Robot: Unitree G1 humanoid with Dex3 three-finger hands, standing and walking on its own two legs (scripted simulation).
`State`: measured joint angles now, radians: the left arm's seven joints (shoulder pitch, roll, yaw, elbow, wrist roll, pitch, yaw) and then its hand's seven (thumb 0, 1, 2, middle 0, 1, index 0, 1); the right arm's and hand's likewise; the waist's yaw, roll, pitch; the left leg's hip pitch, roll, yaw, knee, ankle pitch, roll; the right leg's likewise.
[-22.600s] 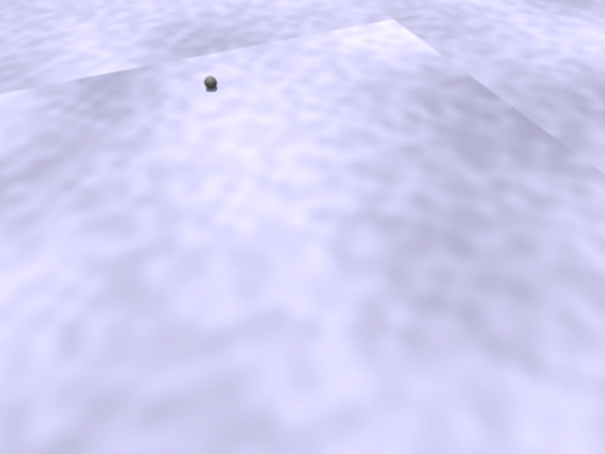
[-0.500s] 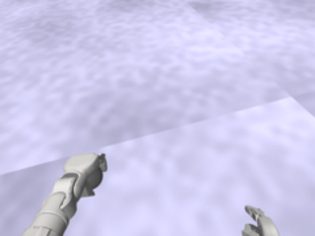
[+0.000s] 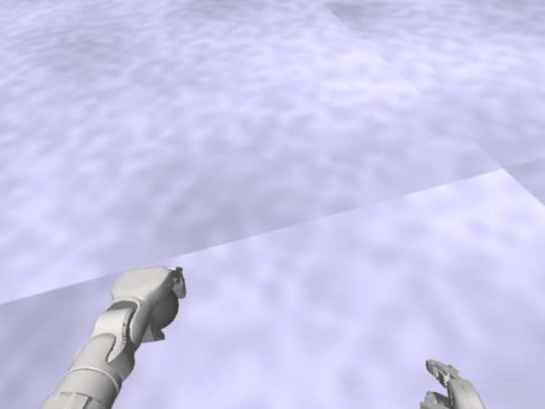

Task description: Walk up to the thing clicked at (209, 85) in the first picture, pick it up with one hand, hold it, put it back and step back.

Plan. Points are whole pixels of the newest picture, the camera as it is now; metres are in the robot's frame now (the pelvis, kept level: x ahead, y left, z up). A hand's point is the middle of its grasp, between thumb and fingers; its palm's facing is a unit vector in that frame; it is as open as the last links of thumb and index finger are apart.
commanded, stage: crouch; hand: left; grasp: from above
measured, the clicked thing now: (155, 306) +0.30 +0.22 -0.06
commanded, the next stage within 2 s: lower in 1.78 s
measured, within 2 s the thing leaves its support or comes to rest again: neither
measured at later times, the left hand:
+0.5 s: hand (172, 331) +0.32 +0.24 -0.22, palm faces -0.43 +0.03 -0.90, open 9.4 cm
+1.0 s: hand (194, 350) +0.36 +0.26 -0.46, palm faces -0.47 -0.02 -0.88, open 9.4 cm
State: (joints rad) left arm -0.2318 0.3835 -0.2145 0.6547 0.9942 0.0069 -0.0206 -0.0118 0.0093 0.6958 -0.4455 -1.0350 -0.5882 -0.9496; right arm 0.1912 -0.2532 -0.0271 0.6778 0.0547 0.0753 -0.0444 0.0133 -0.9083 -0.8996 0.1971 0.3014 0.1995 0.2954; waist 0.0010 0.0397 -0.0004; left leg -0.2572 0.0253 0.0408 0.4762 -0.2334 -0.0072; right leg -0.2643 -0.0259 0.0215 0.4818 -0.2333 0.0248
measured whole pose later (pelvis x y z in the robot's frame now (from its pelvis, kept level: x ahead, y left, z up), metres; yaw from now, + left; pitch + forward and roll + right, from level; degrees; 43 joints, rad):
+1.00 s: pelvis -0.07 +0.01 -0.30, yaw -1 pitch +38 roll -5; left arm -0.78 0.55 0.03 1.27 1.22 -0.16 0.37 -0.01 -0.01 0.73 -0.45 -1.03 -0.60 -0.96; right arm 0.18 -0.23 -0.02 0.76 -0.09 -0.06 0.04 0.01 -0.90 -0.90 0.20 0.30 0.20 0.30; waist -0.18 0.03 -0.18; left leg -1.95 0.01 -0.07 1.93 -0.65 0.00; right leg -1.89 -0.03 -0.02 1.88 -0.65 0.04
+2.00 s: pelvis -0.08 +0.00 -0.42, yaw -5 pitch +36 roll -8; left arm -0.96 0.77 0.14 1.48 1.29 -0.23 0.41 -0.02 -0.02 0.69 -0.49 -1.00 -0.65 -0.91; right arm 0.15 -0.27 0.05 0.76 -0.15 -0.06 0.15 0.00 -0.91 -0.90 0.20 0.30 0.20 0.30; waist -0.24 -0.02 -0.04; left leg -2.29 0.02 -0.14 2.35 -0.69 -0.01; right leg -2.22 0.00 -0.05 2.27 -0.68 0.05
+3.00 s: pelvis -0.07 +0.01 -0.47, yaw -9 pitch +30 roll -12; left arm -0.95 0.94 0.21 1.61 1.34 -0.29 0.55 -0.02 -0.02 0.69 -0.53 -0.94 -0.66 -0.90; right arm 0.09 -0.32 0.16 0.74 -0.24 -0.11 0.20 0.00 -0.91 -0.89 0.20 0.30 0.20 0.30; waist -0.30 -0.10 0.10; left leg -2.37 0.01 -0.23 2.55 -0.73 -0.02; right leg -2.27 0.03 -0.12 2.41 -0.68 0.06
